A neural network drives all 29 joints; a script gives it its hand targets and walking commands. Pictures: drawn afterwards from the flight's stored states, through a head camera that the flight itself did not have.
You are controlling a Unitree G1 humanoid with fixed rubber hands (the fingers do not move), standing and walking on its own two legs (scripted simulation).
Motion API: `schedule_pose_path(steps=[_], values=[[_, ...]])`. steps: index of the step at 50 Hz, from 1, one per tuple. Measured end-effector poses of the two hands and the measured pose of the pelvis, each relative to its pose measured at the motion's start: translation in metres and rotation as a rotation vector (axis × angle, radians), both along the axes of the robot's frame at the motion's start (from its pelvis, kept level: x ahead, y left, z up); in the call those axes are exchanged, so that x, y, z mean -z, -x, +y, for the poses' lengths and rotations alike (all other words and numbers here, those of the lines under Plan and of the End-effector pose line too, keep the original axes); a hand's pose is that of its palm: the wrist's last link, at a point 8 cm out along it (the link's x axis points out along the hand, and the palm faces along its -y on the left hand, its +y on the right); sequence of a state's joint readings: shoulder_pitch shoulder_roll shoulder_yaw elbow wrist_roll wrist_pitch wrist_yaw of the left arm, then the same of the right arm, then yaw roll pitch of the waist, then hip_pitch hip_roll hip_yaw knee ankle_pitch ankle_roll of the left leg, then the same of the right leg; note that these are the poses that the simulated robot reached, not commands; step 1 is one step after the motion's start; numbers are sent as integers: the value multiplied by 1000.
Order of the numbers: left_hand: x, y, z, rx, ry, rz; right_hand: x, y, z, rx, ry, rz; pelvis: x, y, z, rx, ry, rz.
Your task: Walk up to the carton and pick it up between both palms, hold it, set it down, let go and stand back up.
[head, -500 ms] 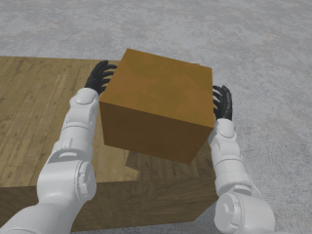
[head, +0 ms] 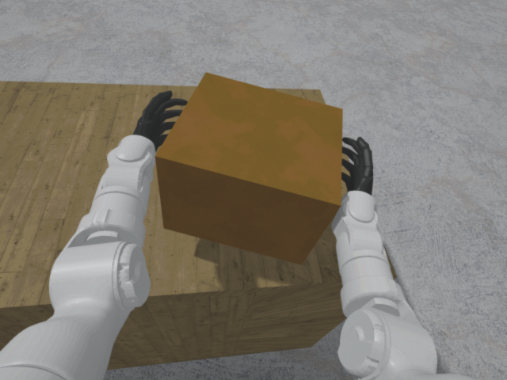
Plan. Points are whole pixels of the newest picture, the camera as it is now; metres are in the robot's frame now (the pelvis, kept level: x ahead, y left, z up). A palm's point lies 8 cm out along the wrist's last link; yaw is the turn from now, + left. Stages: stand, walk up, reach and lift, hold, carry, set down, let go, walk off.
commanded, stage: set down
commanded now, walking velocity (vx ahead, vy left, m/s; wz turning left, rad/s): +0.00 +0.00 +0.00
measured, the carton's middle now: (253, 168) +0.44 +0.00 +0.06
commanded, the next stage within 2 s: none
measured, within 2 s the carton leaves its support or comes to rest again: rests again in 1.74 s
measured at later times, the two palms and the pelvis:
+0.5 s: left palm (150, 138) +0.47 +0.18 +0.10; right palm (349, 191) +0.38 -0.16 +0.08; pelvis -0.01 +0.01 +0.00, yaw +0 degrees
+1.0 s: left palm (156, 145) +0.48 +0.17 +0.08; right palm (346, 197) +0.39 -0.16 +0.06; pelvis -0.01 +0.01 -0.01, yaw +0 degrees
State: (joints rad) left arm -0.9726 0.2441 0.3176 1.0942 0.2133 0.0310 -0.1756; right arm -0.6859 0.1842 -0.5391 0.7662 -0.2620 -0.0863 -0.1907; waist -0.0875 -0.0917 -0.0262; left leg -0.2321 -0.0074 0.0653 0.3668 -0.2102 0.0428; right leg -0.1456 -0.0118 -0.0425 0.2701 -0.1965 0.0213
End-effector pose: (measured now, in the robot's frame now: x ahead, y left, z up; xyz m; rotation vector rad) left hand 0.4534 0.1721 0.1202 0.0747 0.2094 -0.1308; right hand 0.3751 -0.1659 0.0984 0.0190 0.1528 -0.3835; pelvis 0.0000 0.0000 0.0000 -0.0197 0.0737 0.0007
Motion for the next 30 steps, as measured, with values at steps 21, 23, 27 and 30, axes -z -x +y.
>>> schedule_pose_path(steps=[21,23,27,30], values=[[14,-15,4,26,12,45,12,-4,6,29,-3,41,3,6,4,-2,8,76],[17,-17,3,28,13,51,14,-5,6,32,-5,47,4,6,5,-2,9,84],[22,-20,3,32,10,66,18,-7,6,36,-7,63,5,6,6,-1,11,101],[25,-23,2,35,9,72,22,-8,6,40,-9,70,6,6,6,1,13,116]])
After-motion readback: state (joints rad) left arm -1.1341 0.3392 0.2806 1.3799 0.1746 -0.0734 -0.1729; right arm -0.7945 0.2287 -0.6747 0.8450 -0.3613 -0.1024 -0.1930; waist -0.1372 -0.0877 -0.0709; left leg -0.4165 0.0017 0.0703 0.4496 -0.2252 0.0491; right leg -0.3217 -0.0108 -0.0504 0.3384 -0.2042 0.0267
